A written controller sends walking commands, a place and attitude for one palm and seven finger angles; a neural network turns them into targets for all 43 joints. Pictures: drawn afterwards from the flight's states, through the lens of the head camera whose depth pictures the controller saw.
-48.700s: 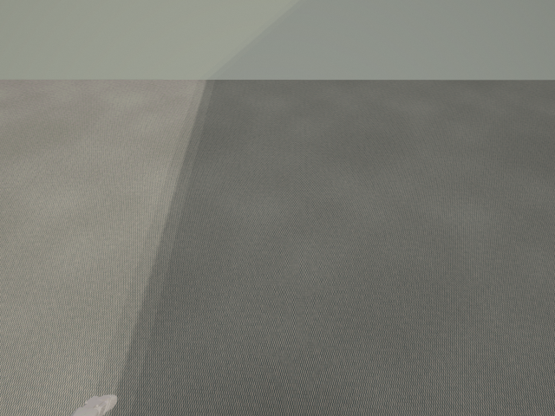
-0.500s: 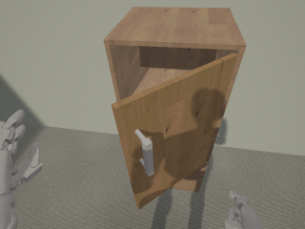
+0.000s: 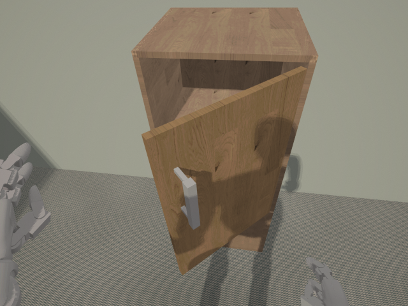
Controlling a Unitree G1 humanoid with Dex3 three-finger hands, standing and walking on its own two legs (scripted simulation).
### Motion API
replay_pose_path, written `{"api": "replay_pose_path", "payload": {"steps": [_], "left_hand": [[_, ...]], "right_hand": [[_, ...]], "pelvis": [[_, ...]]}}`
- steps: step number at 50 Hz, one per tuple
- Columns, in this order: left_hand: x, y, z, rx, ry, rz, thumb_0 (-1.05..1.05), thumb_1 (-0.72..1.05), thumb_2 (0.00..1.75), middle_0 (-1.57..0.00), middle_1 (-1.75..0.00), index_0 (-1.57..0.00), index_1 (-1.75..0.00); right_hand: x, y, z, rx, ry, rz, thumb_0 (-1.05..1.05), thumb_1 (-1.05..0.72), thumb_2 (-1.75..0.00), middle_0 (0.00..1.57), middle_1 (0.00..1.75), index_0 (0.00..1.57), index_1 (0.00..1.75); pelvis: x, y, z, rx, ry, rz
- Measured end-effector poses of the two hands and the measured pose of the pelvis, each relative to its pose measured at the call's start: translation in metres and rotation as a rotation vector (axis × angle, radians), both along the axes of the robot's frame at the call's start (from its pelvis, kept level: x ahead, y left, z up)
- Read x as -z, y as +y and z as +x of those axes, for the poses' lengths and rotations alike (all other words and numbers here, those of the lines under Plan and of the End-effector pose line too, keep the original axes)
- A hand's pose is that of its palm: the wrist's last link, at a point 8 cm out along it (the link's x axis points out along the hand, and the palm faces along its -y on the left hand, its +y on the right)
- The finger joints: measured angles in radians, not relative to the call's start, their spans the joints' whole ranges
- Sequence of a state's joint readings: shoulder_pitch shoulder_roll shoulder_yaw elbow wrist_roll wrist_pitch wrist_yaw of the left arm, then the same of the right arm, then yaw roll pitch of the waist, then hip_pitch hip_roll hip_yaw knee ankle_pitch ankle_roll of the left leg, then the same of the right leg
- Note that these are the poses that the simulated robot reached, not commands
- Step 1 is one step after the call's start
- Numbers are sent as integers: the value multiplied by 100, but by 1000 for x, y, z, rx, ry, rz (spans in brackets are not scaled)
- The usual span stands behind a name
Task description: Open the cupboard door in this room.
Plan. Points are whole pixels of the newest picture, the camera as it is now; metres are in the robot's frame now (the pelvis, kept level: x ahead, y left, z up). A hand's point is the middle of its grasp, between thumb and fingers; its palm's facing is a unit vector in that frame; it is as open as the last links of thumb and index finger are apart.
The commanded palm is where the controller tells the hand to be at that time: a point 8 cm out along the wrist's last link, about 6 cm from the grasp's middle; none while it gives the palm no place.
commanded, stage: step back with the hand held close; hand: left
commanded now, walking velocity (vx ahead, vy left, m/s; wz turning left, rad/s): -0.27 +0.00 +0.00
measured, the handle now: (186, 199) +0.32 +0.08 +0.05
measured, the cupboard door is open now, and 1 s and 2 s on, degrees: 44 44 44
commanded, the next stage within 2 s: stop stepping back and stand still in 1.18 s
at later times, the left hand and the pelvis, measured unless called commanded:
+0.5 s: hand (10, 248) +0.14 +0.29 +0.16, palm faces +0.42 -0.76 -0.49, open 7.4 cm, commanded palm +0.09 +0.33 +0.17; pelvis -0.06 +0.03 -0.02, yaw -1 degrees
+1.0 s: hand (1, 298) +0.08 +0.26 +0.15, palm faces +0.33 -0.81 -0.48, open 7.4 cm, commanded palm +0.01 +0.31 +0.17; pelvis -0.15 +0.02 -0.01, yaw -3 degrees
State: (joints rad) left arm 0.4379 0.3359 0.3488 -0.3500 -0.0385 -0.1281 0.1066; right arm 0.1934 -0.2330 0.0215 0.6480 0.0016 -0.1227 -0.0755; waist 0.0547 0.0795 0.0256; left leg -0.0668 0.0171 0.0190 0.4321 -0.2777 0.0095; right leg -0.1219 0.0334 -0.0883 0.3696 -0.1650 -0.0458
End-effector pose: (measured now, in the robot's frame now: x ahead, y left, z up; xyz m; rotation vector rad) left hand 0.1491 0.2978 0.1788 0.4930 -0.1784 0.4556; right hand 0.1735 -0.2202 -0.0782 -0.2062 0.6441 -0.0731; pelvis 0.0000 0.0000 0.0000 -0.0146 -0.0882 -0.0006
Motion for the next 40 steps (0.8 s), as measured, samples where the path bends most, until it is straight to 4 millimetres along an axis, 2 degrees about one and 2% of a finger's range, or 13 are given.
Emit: {"api": "replay_pose_path", "payload": {"steps": [4,11,22,27,33,36,40], "left_hand": [[-1,3,3,27,11,42,1,89,90,-21,-31,-21,-30],[16,5,-2,99,107,49,1,89,90,-21,-31,-21,-30],[1,26,-38,88,-17,130,1,89,90,-22,-31,-21,-30],[8,29,-54,70,-46,113,1,89,90,-21,-31,-21,-30],[17,32,-70,99,-76,85,1,89,90,-21,-31,-21,-30],[11,38,-79,91,-86,116,1,89,90,-22,-31,-21,-30],[-8,47,-91,50,-117,148,1,88,90,-22,-31,-21,-30]], "right_hand": [[-2,-4,-8,25,18,-14,1,-90,-90,21,30,20,30],[-1,-11,-33,102,66,-52,1,-90,-90,21,30,20,30],[-2,5,-68,111,49,-74,1,-90,-90,21,30,20,30],[4,13,-81,94,31,-61,1,-90,-90,21,30,20,30],[9,20,-108,85,65,-94,1,-90,-90,21,30,20,30],[10,24,-123,91,83,-104,1,-90,-90,21,30,20,30],[8,32,-139,91,117,-75,1,-90,-90,21,30,20,30]], "pelvis": [[0,3,-8,6,38,-3],[2,16,-21,21,74,7],[13,30,-52,26,58,24],[19,34,-68,21,55,14],[25,42,-88,14,59,-3],[23,44,-94,-6,54,-23],[12,41,-98,-14,90,-40]]}}
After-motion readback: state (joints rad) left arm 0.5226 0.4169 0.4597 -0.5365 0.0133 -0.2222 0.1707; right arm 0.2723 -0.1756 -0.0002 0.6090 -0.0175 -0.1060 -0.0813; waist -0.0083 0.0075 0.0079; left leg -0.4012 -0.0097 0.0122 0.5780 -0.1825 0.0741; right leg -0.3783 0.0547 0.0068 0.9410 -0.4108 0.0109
